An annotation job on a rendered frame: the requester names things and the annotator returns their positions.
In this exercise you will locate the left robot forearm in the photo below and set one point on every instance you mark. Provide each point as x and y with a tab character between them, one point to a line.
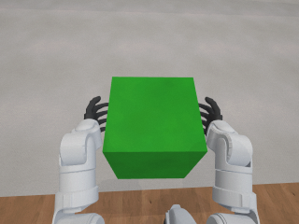
77	174

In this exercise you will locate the robot right shin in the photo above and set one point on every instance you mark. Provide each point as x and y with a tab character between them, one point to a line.
175	206

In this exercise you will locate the right robot forearm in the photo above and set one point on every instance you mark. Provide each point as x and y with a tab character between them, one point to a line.
233	161

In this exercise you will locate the left robot upper arm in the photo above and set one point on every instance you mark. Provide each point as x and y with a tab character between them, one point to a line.
88	218

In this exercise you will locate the right robot thigh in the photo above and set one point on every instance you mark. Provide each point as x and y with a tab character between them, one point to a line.
178	216

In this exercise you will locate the left robot hand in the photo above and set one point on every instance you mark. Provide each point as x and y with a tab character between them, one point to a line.
91	110

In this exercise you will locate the right robot hand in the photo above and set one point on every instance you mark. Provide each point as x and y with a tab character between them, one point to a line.
213	113

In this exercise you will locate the right robot upper arm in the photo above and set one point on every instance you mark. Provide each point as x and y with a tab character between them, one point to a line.
222	218

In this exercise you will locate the carton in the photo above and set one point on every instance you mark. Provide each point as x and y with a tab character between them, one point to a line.
154	128

